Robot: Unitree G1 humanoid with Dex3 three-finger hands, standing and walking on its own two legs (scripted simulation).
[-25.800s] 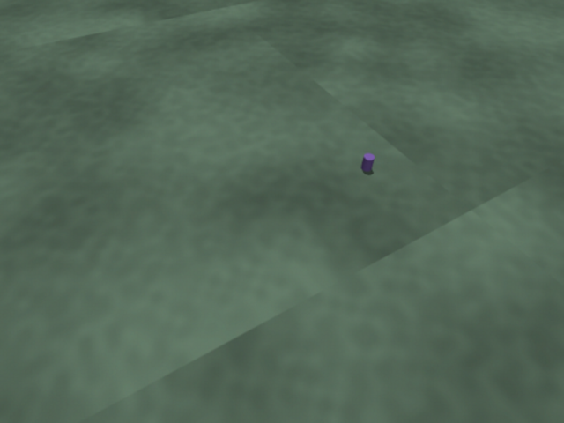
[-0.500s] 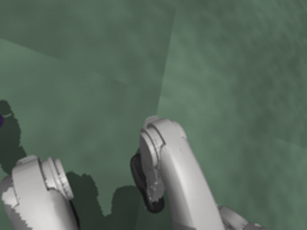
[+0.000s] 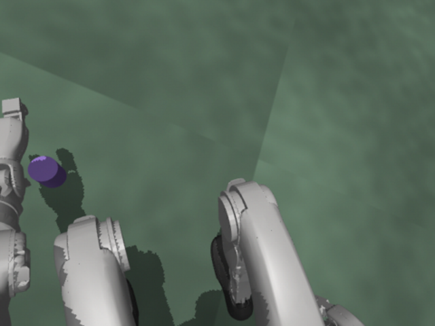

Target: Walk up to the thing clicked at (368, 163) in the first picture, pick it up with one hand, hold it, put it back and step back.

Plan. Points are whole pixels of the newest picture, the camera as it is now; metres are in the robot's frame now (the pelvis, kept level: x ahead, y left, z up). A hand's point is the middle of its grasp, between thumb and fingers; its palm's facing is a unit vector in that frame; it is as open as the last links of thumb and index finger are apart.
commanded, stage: withdraw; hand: left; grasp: from above
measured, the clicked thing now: (48, 172) +0.44 +0.26 -0.28
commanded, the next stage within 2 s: home in 0.48 s
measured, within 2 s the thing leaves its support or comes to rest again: neither
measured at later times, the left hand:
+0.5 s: hand (23, 168) +0.40 +0.25 -0.09, palm faces -0.48 -0.05 -0.87, open 14.0 cm
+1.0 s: hand out of the picture +0.40 +0.30 -0.06, palm faces -0.29 -0.36 -0.89, open 10.8 cm
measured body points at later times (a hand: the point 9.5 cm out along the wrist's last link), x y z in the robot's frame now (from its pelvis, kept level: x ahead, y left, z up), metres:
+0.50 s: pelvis -0.02 -0.02 +0.06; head +0.18 +0.04 +0.46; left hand +0.43 +0.25 -0.04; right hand +0.07 -0.30 -0.05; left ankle +0.06 +0.13 -0.28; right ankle +0.11 -0.14 -0.28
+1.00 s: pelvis +0.00 +0.00 +0.07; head +0.21 +0.05 +0.47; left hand +0.41 +0.31 -0.01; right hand +0.09 -0.26 -0.06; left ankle +0.06 +0.13 -0.28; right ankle +0.11 -0.14 -0.28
